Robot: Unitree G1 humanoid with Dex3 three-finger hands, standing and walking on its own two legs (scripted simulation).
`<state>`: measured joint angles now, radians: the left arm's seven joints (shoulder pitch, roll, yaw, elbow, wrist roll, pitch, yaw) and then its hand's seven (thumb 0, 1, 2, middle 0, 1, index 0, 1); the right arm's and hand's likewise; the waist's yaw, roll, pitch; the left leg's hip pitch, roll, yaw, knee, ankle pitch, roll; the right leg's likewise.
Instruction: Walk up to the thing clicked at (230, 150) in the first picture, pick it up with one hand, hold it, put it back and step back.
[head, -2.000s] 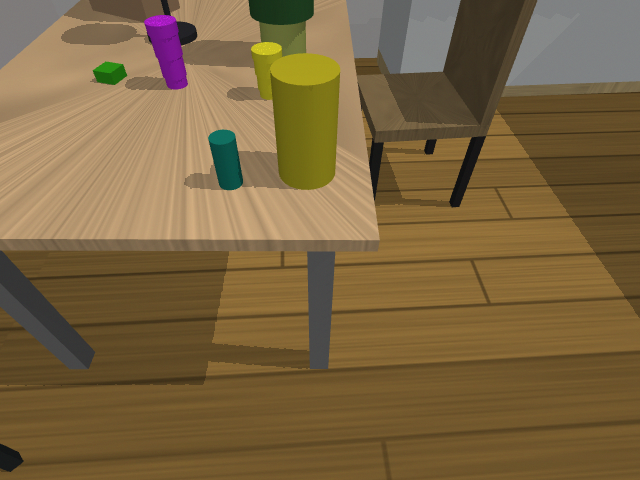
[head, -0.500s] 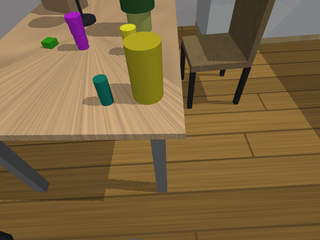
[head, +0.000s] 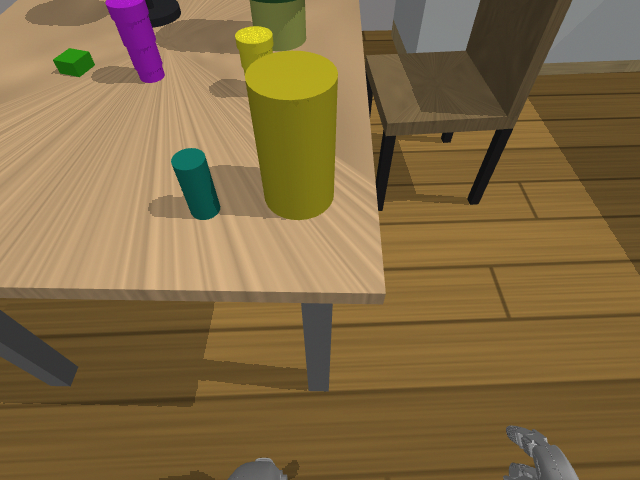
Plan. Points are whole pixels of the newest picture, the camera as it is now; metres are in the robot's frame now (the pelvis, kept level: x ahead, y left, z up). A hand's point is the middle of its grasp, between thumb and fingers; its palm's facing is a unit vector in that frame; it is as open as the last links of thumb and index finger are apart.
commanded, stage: walk up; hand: left
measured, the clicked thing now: (197, 185) +0.52 +0.21 +0.04
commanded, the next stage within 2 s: stand in 1.32 s
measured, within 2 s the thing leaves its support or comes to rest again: neither
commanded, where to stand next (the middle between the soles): +0.06 +0.01 m, yaw +0 degrees
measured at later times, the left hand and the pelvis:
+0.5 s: hand out of the picture +0.11 +0.27 -0.12, palm faces -0.05 -0.93 -0.37, open 7.4 cm; pelvis +0.01 +0.02 +0.02, yaw -1 degrees
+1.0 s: hand out of the picture +0.07 +0.28 -0.13, palm faces -0.03 -0.94 -0.34, open 7.4 cm; pelvis -0.01 +0.02 +0.03, yaw +0 degrees
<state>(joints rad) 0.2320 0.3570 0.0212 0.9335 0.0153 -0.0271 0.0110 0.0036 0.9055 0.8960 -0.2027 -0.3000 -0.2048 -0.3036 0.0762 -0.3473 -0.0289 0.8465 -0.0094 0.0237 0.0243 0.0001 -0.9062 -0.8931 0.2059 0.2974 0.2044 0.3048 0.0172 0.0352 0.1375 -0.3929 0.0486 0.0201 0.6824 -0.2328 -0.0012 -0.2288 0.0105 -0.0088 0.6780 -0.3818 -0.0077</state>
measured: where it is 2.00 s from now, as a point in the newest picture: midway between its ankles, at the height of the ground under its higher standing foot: outside the picture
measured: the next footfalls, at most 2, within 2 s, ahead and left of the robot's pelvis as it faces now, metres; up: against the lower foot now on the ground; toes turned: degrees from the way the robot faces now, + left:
none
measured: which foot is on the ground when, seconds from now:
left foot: down 0.00-1.00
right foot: down 0.00-1.00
